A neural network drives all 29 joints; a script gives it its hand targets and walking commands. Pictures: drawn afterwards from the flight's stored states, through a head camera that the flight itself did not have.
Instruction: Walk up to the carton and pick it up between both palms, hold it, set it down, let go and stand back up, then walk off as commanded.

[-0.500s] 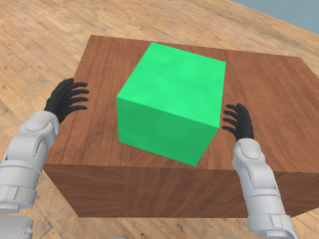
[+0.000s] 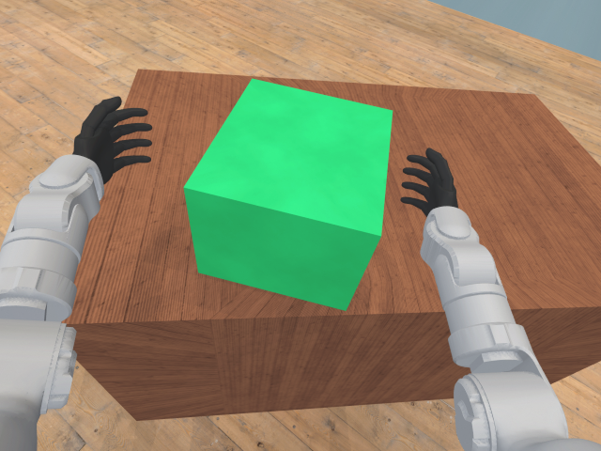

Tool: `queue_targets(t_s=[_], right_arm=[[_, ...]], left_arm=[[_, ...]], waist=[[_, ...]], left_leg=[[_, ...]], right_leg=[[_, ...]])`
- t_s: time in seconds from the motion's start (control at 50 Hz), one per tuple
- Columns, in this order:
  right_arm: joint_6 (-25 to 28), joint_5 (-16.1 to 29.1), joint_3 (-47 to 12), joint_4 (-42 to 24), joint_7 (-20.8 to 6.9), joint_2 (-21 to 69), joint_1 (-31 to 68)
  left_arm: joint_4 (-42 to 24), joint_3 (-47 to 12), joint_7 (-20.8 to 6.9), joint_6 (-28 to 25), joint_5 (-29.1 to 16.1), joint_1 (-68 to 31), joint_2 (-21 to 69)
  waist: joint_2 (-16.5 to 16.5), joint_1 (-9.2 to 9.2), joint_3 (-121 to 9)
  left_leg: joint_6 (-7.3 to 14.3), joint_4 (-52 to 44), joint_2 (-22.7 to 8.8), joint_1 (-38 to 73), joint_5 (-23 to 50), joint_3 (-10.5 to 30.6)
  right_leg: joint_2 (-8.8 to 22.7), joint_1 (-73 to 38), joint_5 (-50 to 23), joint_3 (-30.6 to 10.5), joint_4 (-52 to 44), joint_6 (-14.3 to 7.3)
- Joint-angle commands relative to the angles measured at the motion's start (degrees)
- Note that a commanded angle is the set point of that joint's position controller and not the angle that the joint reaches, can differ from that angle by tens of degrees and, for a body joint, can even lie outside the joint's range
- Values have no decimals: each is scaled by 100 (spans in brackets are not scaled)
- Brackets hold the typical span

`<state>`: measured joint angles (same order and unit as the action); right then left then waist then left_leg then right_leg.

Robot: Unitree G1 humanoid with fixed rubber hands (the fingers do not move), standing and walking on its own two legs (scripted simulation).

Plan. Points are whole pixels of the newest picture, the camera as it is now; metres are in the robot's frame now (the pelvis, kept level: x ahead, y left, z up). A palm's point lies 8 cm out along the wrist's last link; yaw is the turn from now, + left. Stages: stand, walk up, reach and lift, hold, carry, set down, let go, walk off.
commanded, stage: reach and lift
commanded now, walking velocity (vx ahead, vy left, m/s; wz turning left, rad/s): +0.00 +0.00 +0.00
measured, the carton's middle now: (297, 190) +0.53 -0.04 +0.00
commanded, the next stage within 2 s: none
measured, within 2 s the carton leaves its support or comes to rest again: neither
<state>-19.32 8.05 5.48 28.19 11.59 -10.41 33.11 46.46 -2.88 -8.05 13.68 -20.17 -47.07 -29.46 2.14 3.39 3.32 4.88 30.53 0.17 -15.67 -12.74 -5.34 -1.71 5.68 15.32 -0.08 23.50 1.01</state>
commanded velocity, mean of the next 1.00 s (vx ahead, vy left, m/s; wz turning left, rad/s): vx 0.00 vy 0.00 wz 0.00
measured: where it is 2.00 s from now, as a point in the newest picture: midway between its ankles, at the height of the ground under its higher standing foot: outside the picture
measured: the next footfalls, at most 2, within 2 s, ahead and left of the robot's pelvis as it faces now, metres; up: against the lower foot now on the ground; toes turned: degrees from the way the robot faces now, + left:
none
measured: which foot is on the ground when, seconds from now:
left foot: down 0.00-1.00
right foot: down 0.00-1.00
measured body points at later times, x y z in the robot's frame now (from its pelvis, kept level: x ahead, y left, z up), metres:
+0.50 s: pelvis +0.01 -0.01 +0.00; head +0.04 +0.02 +0.45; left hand +0.49 +0.21 +0.16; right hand +0.43 -0.22 +0.15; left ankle +0.05 +0.05 -0.74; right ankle -0.03 -0.14 -0.74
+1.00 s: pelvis +0.02 -0.02 +0.00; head +0.07 +0.01 +0.45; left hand +0.50 +0.22 +0.12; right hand +0.44 -0.23 +0.10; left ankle +0.05 +0.05 -0.74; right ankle -0.03 -0.14 -0.74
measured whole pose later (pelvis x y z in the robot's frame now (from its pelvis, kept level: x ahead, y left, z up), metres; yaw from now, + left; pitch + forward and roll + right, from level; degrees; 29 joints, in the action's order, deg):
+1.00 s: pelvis +0.02 -0.02 +0.00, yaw +1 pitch +5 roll -2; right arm -3.9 8.3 5.5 54.4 11.6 -10.2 47.4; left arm 76.1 -8.4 -8.4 -3.8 -20.2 -61.6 -29.5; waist 2.1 5.7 0.5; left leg 3.8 30.5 0.2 -23.5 -12.7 -3.9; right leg -1.9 13.9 16.7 1.4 25.2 0.1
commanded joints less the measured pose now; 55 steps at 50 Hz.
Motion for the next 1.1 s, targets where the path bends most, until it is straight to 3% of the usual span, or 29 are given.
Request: queue_targets(t_s=[0.0,0.04,0.06,0.08,0.12,0.14,0.16,0.18,0.24,0.26,0.32,0.34,0.36,0.38,0.42,0.5,0.58,0.62,0.66,0.7,0.78,0.84,0.88,0.9,0.92,0.94,1.0,1.02,1.08], right_arm=[[465,711,656,300,-57,-1037,2491],[452,667,670,508,-26,-1071,3115],[535,734,580,446,-40,-1058,2667],[527,696,637,545,-29,-1068,3339],[675,761,562,516,-45,-1123,2765],[633,746,495,641,-46,-1121,3535],[685,798,448,630,-69,-1107,3279],[650,747,494,802,-62,-1089,3510],[663,724,408,1090,-67,-1091,3696],[675,697,478,1093,-42,-1109,3859],[815,667,511,1266,-43,-1129,3869],[894,711,381,1271,-39,-1057,3507],[906,671,497,1288,-34,-1160,4155],[916,614,466,1462,-16,-1128,3883],[945,655,409,1481,-32,-1165,4072],[1041,688,363,1937,-28,-1081,3829],[1147,666,314,1885,-44,-1040,4309],[1277,685,317,1909,5,-1033,4242],[1432,676,304,1837,36,-1046,4022],[1542,668,202,1920,71,-966,4015],[1692,692,86,2149,98,-822,3953],[1755,658,80,2583,83,-763,4008],[1916,756,-82,2441,72,-703,3876],[1966,718,-73,2627,81,-643,3887],[2001,739,-115,2609,47,-577,4038],[2083,735,-79,2613,48,-578,3886],[2256,758,-198,2695,19,-427,3928],[2301,726,-161,2703,23,-455,3935],[2483,639,-131,2702,46,-401,3954]], left_arm=[[197,64,-37,-471,33,-2900,-1194],[581,-43,-67,-442,-12,-3470,-1164],[459,20,-74,-517,32,-2965,-1135],[611,-58,-71,-525,-9,-3728,-1214],[275,-25,-43,-632,122,-3113,-1143],[710,-71,-61,-600,35,-3867,-1223],[659,-79,-25,-679,-9,-3554,-1229],[864,-147,-36,-651,-3,-3784,-1181],[1343,-285,-42,-755,-91,-3893,-1192],[1362,-416,-51,-808,-177,-4106,-1159],[1373,-633,-45,-957,-259,-4134,-1031],[1274,-576,-36,-1008,-172,-3700,-974],[1406,-544,-26,-1029,-216,-4373,-1154],[1593,-545,-25,-1075,-204,-4182,-1157],[1629,-481,34,-1147,-255,-4321,-1251],[1487,-524,49,-1212,-124,-4206,-1162],[1885,-618,68,-1300,-245,-4479,-1156],[1862,-606,69,-1347,-178,-4531,-1155],[1783,-666,70,-1446,-202,-4272,-1051],[1968,-600,56,-1484,-131,-4214,-1016],[2500,-521,-5,-1645,-38,-4082,-982],[2725,-778,-32,-1796,-120,-4160,-834],[2641,-859,-34,-1983,-191,-3963,-749],[2735,-968,-40,-2048,-221,-4036,-683],[2836,-943,-39,-2128,-242,-4117,-712],[2736,-963,-5,-2229,-254,-4050,-744],[2873,-953,-8,-2439,-271,-3993,-738],[2946,-1020,7,-2503,-316,-4084,-675],[2880,-1057,-3,-2689,-410,-4048,-735]], waist=[[-965,635,-2694],[-1037,753,-2690],[-932,657,-2814],[-1066,705,-2893],[-1084,633,-3112],[-1051,631,-3030],[-1009,588,-3125],[-1018,686,-3123],[-917,702,-2942],[-872,813,-3093],[-1031,911,-3403],[-1080,764,-3463],[-1032,786,-3674],[-947,838,-3541],[-866,710,-3670],[-1047,770,-3843],[-912,705,-4064],[-1000,758,-4329],[-869,795,-4640],[-917,716,-4624],[-708,646,-4359],[-790,769,-4002],[-751,692,-4140],[-814,785,-4194],[-752,710,-4184],[-755,762,-4346],[-769,636,-4634],[-749,745,-4602],[-784,763,-5030]], left_leg=[[-762,-615,-604,1909,1402,1158],[-765,-517,-574,1686,1535,1087],[-778,-550,-583,1949,1868,1102],[-730,-488,-542,1732,1654,1036],[-845,-461,-624,2268,2230,1118],[-800,-399,-586,1884,1967,1074],[-767,-447,-564,1970,1976,1048],[-745,-426,-547,1899,1931,1044],[-686,-475,-542,1655,1599,1030],[-682,-461,-560,1651,1509,1077],[-759,-338,-582,1930,1954,1109],[-810,-287,-596,2190,2363,1112],[-774,-238,-595,2046,2228,1067],[-743,-241,-575,2009,2230,1084],[-726,-243,-599,1932,2265,1098],[-770,-164,-563,2251,2752,1059],[-723,-90,-579,1981,2719,1066],[-743,57,-517,2149,3062,997],[-779,126,-547,2367,3482,1045],[-771,197,-520,2396,3671,1013],[-660,227,-470,1972,3219,950],[-628,176,-479,1711,2840,999],[-618,278,-463,1728,2952,995],[-633,328,-474,1699,2924,1033],[-597,357,-456,1533,2805,996],[-590,414,-450,1561,2846,1007],[-537,604,-406,1341,2740,940],[-540,627,-415,1230,2605,967],[-512,777,-362,1079,2595,906]], right_leg=[[38,1681,-1017,79,-396,-319],[80,1796,-995,72,-357,-313],[53,1666,-1273,104,-401,-273],[76,1779,-1052,102,-387,-319],[22,1759,-1397,178,-374,-254],[53,1870,-1120,144,-329,-246],[42,1813,-1250,179,-378,-275],[39,1875,-1186,181,-382,-286],[77,1954,-1120,167,-374,-296],[79,1981,-1084,168,-355,-297],[85,2169,-1240,238,-348,-300],[41,2161,-1390,274,-356,-284],[69,2254,-1189,264,-316,-283],[60,2231,-1349,288,-325,-259],[58,2191,-1396,278,-285,-233],[35,2243,-1685,327,-319,-224],[86,2353,-1586,314,-261,-216],[58,2354,-1896,365,-234,-189],[23,2355,-2146,414,-194,-146],[19,2366,-2257,420,-200,-117],[80,2357,-2199,371,-194,-102],[109,2564,-1908,371,-142,-107],[124,2650,-1972,373,-27,-98],[104,2797,-1815,396,-17,-89],[122,2868,-1770,392,18,-109],[115,2905,-1850,420,108,-98],[143,3066,-1823,411,265,-99],[132,3217,-1686,436,310,-91],[166,3299,-1831,449,464,-47]])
